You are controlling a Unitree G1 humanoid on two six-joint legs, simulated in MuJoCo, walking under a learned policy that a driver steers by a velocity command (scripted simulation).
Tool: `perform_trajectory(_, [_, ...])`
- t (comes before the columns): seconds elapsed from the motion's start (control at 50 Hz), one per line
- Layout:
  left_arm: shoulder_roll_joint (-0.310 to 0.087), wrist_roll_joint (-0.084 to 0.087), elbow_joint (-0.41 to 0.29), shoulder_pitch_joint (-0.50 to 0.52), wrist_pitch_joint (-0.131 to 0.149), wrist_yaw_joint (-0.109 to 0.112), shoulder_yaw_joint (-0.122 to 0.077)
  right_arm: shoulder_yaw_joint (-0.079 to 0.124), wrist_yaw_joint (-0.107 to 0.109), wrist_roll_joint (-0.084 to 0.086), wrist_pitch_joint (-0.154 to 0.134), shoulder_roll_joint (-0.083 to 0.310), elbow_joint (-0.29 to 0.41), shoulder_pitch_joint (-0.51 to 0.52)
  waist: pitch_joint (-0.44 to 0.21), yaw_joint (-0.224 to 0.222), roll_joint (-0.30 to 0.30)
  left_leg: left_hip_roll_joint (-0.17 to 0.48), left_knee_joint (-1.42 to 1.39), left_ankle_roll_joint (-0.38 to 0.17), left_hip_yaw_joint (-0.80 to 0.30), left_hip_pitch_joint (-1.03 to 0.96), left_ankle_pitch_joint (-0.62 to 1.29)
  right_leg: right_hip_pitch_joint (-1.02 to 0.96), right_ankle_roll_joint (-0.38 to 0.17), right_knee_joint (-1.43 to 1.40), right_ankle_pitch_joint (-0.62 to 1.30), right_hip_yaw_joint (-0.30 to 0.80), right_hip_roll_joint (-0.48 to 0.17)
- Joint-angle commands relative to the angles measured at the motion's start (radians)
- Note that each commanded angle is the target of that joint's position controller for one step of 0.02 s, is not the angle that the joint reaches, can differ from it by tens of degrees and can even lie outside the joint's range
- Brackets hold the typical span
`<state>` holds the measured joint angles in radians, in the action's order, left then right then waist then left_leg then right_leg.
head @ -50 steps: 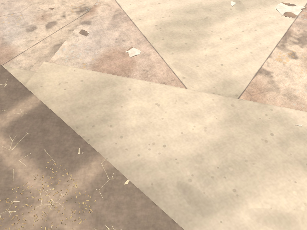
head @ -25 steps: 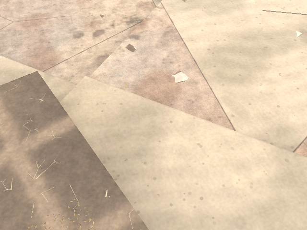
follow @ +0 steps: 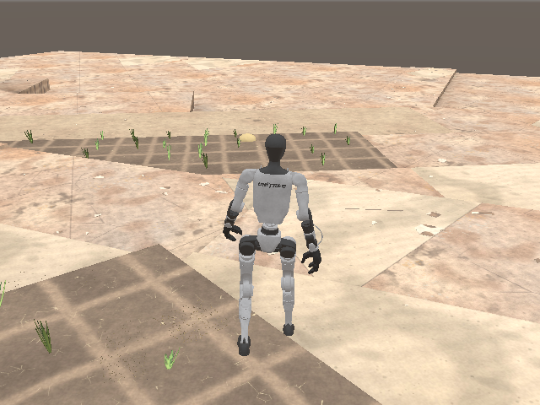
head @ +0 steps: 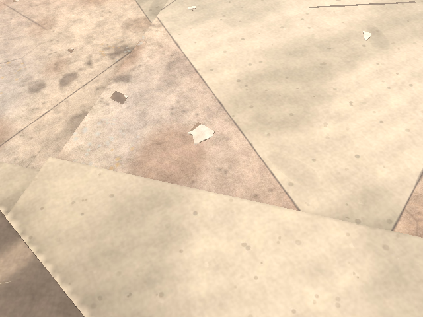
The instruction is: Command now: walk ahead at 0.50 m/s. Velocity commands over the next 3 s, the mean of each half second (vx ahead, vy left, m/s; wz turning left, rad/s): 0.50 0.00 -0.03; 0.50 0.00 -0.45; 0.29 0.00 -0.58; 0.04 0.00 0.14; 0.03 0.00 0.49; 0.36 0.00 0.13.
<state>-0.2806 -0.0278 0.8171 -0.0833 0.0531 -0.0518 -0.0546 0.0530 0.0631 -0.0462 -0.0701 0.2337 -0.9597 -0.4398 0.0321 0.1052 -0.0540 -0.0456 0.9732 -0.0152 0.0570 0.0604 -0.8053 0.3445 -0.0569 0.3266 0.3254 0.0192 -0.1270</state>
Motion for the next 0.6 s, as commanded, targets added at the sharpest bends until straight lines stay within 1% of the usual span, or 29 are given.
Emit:
perform_trajectory(0.02, [-0.158,-0.026,0.172,-0.528,0.003,0.007,-0.055,0.036,-0.008,0.042,0.004,0.078,-0.036,-0.174,-0.259,-0.167,-0.32,-0.04,0.821,-0.06,0.006,0.521,-0.051,-0.774,-0.063,0.296,0.449,-0.016,-0.089])
perform_trajectory(0.04, [-0.195,-0.001,0.161,-0.629,0.003,-0.013,-0.062,0.026,0.008,0.082,-0.01,0.075,-0.007,-0.146,-0.408,-0.23,-0.31,-0.049,1.19,-0.047,-0.114,0.795,-0.163,-0.958,-0.169,0.442,0.591,0.219,-0.262])
perform_trajectory(0.06, [-0.211,0.014,0.143,-0.637,-0.011,-0.011,-0.07,0.015,0.019,0.077,-0.022,0.056,0.05,-0.024,-0.442,-0.268,-0.207,-0.036,1.306,-0.046,-0.127,0.998,-0.037,-0.932,-0.25,0.251,0.165,0.402,-0.364])
perform_trajectory(0.08, [-0.216,0.081,0.204,-0.549,-0.022,0.003,-0.068,-0.007,-0.004,0.191,-0.046,0.015,0.112,0.053,-0.324,-0.234,-0.262,0.014,1.241,-0.018,-0.135,1.181,0.152,-0.845,-0.333,0.035,-0.488,0.592,-0.363])
perform_trajectory(0.1, [-0.097,0.055,0.169,-0.436,-0.025,0.029,-0.029,-0.003,0.0,0.177,-0.034,0.056,0.144,0.197,-0.195,-0.23,-0.097,0.072,1.226,-0.004,-0.075,1.218,0.263,-0.66,-0.318,-0.053,-0.661,0.586,-0.353])
perform_trajectory(0.12, [-0.053,0.029,0.16,-0.331,-0.013,0.039,-0.002,-0.003,0.002,0.14,-0.009,0.062,0.17,0.237,-0.114,-0.178,-0.011,0.106,1.217,0.0,-0.078,1.121,0.319,-0.425,-0.304,-0.056,-0.593,0.563,-0.36])
perform_trajectory(0.14, [-0.016,0.021,0.151,-0.236,-0.002,0.04,0.021,-0.007,-0.006,0.095,0.016,0.034,0.178,0.213,-0.051,-0.108,0.079,0.131,1.165,-0.009,-0.096,1.036,0.341,-0.206,-0.275,-0.052,-0.596,0.484,-0.323])
perform_trajectory(0.16, [-0.007,0.023,0.155,-0.169,-0.002,0.037,0.036,-0.02,-0.016,0.078,0.036,-0.018,0.197,0.203,0.023,-0.05,0.052,0.156,1.062,-0.023,-0.121,1.004,0.314,-0.032,-0.226,-0.063,-0.657,0.375,-0.265])
perform_trajectory(0.18, [-0.007,0.016,0.155,-0.141,-0.001,0.034,0.043,-0.032,-0.019,0.073,0.045,-0.043,0.224,0.213,0.069,-0.031,0.001,0.162,0.979,-0.031,-0.108,0.989,0.292,0.08,-0.189,-0.101,-0.694,0.287,-0.215])
perform_trajectory(0.2, [-0.035,0.005,0.17,-0.171,0.003,0.036,0.036,-0.037,-0.016,0.064,0.044,-0.052,0.237,0.214,0.08,-0.032,-0.009,0.162,0.973,-0.025,-0.112,0.988,0.34,0.122,-0.199,-0.124,-0.646,0.259,-0.196])
perform_trajectory(0.22, [-0.024,0.003,0.184,-0.19,0.015,0.045,0.037,-0.033,-0.017,0.069,0.035,-0.037,0.248,0.227,0.09,-0.023,0.012,0.175,0.907,-0.019,-0.142,1.014,0.478,0.121,-0.176,-0.116,-0.641,0.222,-0.162])
perform_trajectory(0.24, [-0.032,0.004,0.193,-0.21,0.021,0.052,0.035,-0.035,-0.019,0.062,0.027,-0.03,0.251,0.231,0.077,-0.025,0.021,0.177,0.86,-0.01,-0.131,1.033,0.547,0.102,-0.174,-0.114,-0.596,0.194,-0.145])
perform_trajectory(0.26, [-0.033,0.015,0.164,-0.16,0.031,0.068,0.037,-0.027,-0.024,0.057,0.017,0.016,0.282,0.277,0.118,-0.007,0.045,0.199,0.541,0.007,-0.136,0.988,0.702,0.148,-0.14,-0.125,-0.601,0.108,-0.064])
perform_trajectory(0.28, [-0.045,0.02,0.162,-0.19,0.034,0.078,0.028,-0.022,-0.029,0.032,0.005,0.027,0.279,0.304,0.052,-0.04,0.061,0.202,0.319,0.016,-0.102,0.819,0.897,0.15,-0.128,-0.129,-0.559,0.057,-0.025])
perform_trajectory(0.3, [-0.047,0.027,0.17,-0.251,0.036,0.088,0.023,-0.023,-0.035,0.033,-0.002,0.021,0.284,0.363,0.031,-0.089,0.072,0.175,0.089,0.024,-0.045,0.633,1.041,0.195,-0.122,-0.175,-0.532,-0.005,0.002])
perform_trajectory(0.32, [-0.055,0.042,0.188,-0.321,0.034,0.09,0.015,-0.032,-0.042,0.049,-0.001,-0.013,0.298,0.443,0.019,-0.141,0.039,0.149,-0.042,0.041,-0.023,0.527,1.055,0.161,-0.136,-0.231,-0.526,0.019,-0.023])
perform_trajectory(0.34, [-0.072,0.054,0.197,-0.341,0.031,0.096,0.009,-0.031,-0.052,0.076,0.0,-0.014,0.314,0.493,0.059,-0.154,0.02,0.143,-0.176,0.056,-0.04,0.546,1.028,0.052,-0.134,-0.243,-0.502,0.038,-0.051])
perform_trajectory(0.36, [-0.085,0.054,0.201,-0.351,0.02,0.1,0.001,-0.032,-0.062,0.093,0.002,-0.017,0.317,0.517,0.079,-0.16,0.009,0.133,-0.289,0.062,-0.044,0.6,0.97,-0.099,-0.13,-0.229,-0.48,0.053,-0.083])
perform_trajectory(0.38, [-0.088,0.05,0.205,-0.367,0.008,0.098,-0.008,-0.028,-0.072,0.1,0.0,-0.01,0.315,0.531,0.098,-0.173,0.008,0.123,-0.383,0.059,-0.038,0.644,0.924,-0.23,-0.125,-0.201,-0.458,0.064,-0.114])
perform_trajectory(0.42, [-0.076,0.042,0.219,-0.441,-0.015,0.083,-0.02,-0.01,-0.087,0.098,-0.014,0.026,0.316,0.566,0.11,-0.201,0.006,0.089,-0.506,0.039,-0.022,0.612,0.87,-0.367,-0.116,-0.135,-0.4,0.111,-0.159])
perform_trajectory(0.44, [-0.07,0.034,0.22,-0.457,-0.024,0.076,-0.025,0.002,-0.091,0.093,-0.019,0.044,0.308,0.539,0.092,-0.185,-0.022,0.071,-0.525,0.017,-0.016,0.551,0.799,-0.397,-0.104,-0.066,-0.295,0.114,-0.152])
perform_trajectory(0.46, [-0.063,0.026,0.223,-0.468,-0.029,0.068,-0.026,0.023,-0.089,0.086,-0.023,0.076,0.284,0.442,0.019,-0.138,-0.05,0.049,-0.522,-0.018,-0.01,0.405,0.719,-0.405,-0.086,0.075,-0.133,0.09,-0.114])
perform_trajectory(0.48, [-0.044,0.02,0.209,-0.455,-0.028,0.062,-0.023,0.043,-0.088,0.077,-0.029,0.119,0.248,0.263,-0.122,-0.049,-0.083,0.089,-0.409,-0.056,-0.034,0.108,0.782,-0.289,-0.063,0.276,-0.121,0.05,-0.063])
perform_trajectory(0.5, [0.025,0.008,0.167,-0.467,-0.015,0.058,-0.007,0.068,-0.082,0.056,-0.028,0.22,0.213,0.063,-0.338,0.003,0.076,0.336,-0.294,-0.152,-0.311,-0.322,0.927,0.032,-0.012,0.624,-0.466,0.014,0.023])
perform_trajectory(0.52, [0.101,0.058,0.149,-0.478,0.019,0.046,0.013,0.088,-0.089,0.044,-0.023,0.265,0.137,-0.09,-0.53,0.024,0.323,0.512,-0.55,-0.296,-0.814,-0.537,0.565,0.316,0.042,0.942,-0.924,0.115,0.176])
perform_trajectory(0.54, [0.001,0.09,0.152,-0.379,0.034,0.045,-0.021,0.072,-0.087,0.041,-0.022,0.196,0.12,-0.113,-0.433,0.064,0.216,0.489,-0.623,-0.261,-0.813,-0.496,0.345,0.473,0.044,1.076,-0.905,0.217,0.157])
perform_trajectory(0.56, [-0.037,0.086,0.109,-0.279,0.033,0.054,-0.037,0.06,-0.077,0.045,-0.025,0.154,0.118,0.0,-0.234,0.027,0.225,0.445,-0.639,-0.192,-0.623,-0.305,0.374,0.542,0.033,1.095,-0.802,0.153,0.11])
perform_trajectory(0.58, [-0.048,0.068,0.089,-0.233,0.024,0.068,-0.043,0.043,-0.074,0.047,-0.029,0.106,0.141,0.136,-0.125,-0.031,0.181,0.4,-0.68,-0.157,-0.458,-0.064,0.488,0.459,0.024,1.027,-0.677,0.119,0.053])
perform_trajectory(0.6, [-0.035,0.057,0.087,-0.228,0.012,0.076,-0.051,0.037,-0.074,0.039,-0.034,0.062,0.141,0.219,-0.078,-0.077,0.197,0.355,-0.715,-0.138,-0.345,0.074,0.556,0.38,0.02,0.961,-0.616,0.105,0.026])
